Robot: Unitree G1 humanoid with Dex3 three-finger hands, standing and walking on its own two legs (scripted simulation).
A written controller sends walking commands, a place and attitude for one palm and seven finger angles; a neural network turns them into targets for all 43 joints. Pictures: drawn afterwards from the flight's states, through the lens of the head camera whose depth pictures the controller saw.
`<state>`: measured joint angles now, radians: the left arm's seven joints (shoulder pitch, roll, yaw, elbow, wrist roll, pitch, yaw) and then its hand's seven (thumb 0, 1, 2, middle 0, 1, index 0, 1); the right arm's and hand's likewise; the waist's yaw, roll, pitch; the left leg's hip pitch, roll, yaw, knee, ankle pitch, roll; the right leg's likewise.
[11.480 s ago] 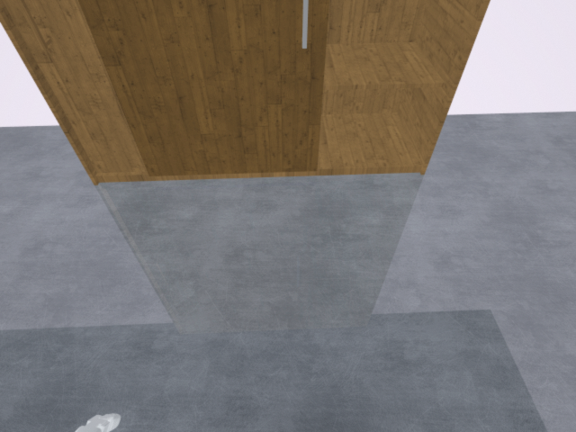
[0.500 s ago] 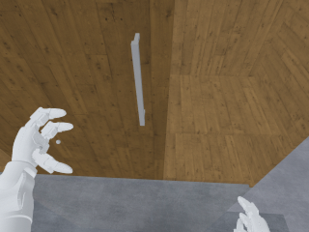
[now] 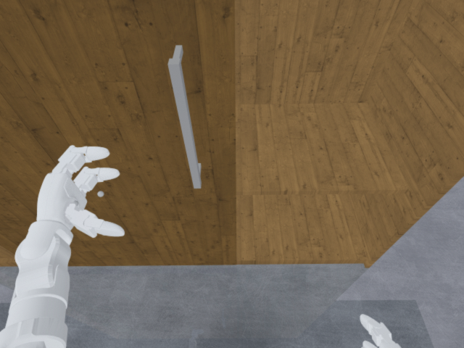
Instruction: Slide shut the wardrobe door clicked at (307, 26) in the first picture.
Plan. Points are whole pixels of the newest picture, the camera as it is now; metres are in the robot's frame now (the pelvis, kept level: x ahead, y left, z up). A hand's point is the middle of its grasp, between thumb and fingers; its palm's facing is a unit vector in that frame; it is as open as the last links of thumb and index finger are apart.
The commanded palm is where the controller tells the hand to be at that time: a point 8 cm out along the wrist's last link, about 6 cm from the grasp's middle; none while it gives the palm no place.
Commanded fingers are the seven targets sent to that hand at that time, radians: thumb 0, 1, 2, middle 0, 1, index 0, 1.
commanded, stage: move the hooked fingers beside the handle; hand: left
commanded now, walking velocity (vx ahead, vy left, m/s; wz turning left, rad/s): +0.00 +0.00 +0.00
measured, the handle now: (189, 130) +0.48 +0.10 +0.10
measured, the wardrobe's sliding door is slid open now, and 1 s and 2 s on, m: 0.56 0.56 0.56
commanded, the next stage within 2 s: feel for the door with the fingertips in 1.68 s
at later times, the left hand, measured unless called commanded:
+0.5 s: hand (133, 171) +0.40 +0.20 +0.08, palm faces +0.04 -1.00 -0.01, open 14.0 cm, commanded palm +0.37 +0.24 +0.08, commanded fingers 0.00 -0.50 0.30 -0.30 -1.20 -0.30 -1.20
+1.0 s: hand (158, 154) +0.44 +0.16 +0.08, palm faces +0.05 -1.00 -0.02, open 13.8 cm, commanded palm +0.41 +0.22 +0.07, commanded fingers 0.00 -0.50 0.30 -0.30 -1.20 -0.30 -1.20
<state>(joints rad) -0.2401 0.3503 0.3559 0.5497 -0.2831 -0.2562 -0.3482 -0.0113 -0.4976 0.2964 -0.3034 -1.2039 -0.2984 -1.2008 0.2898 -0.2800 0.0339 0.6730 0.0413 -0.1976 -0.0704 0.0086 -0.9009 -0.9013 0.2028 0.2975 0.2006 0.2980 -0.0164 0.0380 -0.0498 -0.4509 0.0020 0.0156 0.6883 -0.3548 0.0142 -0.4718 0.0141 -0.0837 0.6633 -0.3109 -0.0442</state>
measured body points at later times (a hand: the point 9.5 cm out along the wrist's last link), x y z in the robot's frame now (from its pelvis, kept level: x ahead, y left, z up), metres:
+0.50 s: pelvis +0.00 +0.01 +0.00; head +0.05 +0.00 +0.45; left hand +0.39 +0.25 +0.08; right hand +0.10 -0.25 -0.12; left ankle -0.01 +0.11 -0.72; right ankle +0.01 -0.09 -0.72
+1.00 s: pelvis +0.00 +0.01 -0.01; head +0.06 +0.00 +0.44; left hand +0.43 +0.22 +0.08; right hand +0.05 -0.25 -0.13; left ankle -0.01 +0.11 -0.72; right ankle +0.01 -0.09 -0.72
